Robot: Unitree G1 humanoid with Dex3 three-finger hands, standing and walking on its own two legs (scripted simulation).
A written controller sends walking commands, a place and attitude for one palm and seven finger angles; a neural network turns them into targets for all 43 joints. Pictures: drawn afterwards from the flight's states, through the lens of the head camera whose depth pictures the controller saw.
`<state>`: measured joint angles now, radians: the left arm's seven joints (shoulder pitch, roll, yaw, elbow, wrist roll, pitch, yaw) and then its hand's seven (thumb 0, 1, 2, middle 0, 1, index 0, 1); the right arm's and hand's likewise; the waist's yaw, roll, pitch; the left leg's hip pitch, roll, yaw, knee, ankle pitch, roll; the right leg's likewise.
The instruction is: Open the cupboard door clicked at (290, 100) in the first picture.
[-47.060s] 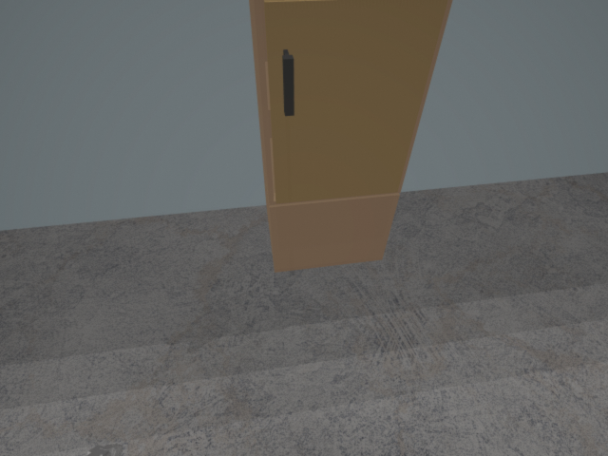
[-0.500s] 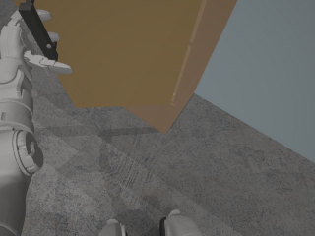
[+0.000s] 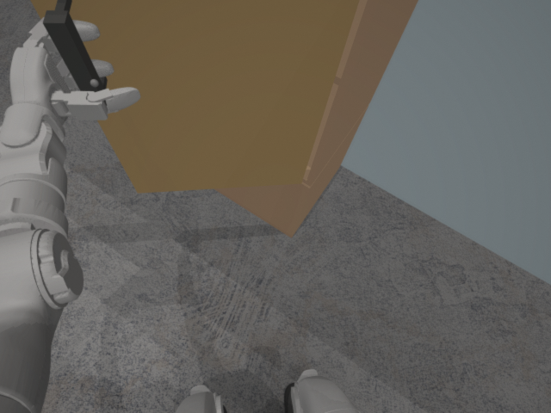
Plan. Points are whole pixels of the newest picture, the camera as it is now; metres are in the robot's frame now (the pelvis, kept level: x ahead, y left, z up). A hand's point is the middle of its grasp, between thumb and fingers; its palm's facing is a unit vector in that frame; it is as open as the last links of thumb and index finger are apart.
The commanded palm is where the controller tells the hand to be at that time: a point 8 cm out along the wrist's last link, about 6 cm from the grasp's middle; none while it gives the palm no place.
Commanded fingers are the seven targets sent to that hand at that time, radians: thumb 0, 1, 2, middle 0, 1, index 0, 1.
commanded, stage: close the thumb around the handle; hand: left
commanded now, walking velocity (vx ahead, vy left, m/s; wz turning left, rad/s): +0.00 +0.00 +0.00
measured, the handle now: (83, 56) +0.60 +0.20 +0.11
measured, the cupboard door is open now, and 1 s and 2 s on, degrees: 40 54 79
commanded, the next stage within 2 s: pull the door open along its arc in 0.38 s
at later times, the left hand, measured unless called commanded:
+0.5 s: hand (96, 82) +0.54 +0.18 +0.12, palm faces +0.02 -1.00 -0.02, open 5.9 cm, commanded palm +0.52 +0.22 +0.11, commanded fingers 0.00 0.90 0.90 -0.40 -1.35 -0.40 -1.35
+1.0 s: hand (107, 141) +0.45 +0.16 +0.11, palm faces +0.01 -1.00 +0.03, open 6.2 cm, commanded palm +0.39 +0.22 +0.11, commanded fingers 0.00 0.90 0.90 -0.40 -1.35 -0.40 -1.35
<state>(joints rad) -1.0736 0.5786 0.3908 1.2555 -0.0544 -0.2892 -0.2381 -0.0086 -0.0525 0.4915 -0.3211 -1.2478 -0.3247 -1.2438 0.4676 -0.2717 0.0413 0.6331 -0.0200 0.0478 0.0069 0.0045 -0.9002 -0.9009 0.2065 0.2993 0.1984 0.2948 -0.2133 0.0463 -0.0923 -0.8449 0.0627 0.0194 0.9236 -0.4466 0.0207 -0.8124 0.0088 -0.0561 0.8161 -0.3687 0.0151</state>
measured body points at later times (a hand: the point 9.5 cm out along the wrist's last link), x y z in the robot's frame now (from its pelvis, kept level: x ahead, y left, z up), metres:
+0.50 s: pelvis +0.00 -0.01 +0.00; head +0.13 +0.01 +0.43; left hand +0.54 +0.23 +0.12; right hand -0.04 -0.27 -0.10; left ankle -0.01 +0.10 -0.69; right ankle +0.00 -0.14 -0.69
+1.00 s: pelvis +0.02 -0.01 +0.02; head +0.08 -0.01 +0.46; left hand +0.44 +0.21 +0.12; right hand +0.07 -0.27 -0.09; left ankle -0.01 +0.10 -0.69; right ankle +0.00 -0.14 -0.69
